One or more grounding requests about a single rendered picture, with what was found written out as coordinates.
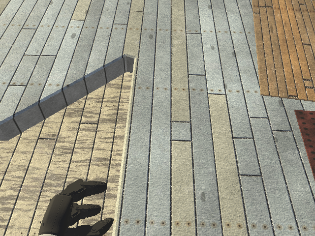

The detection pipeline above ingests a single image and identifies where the robot left hand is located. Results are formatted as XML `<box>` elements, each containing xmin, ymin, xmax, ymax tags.
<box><xmin>38</xmin><ymin>179</ymin><xmax>114</xmax><ymax>236</ymax></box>

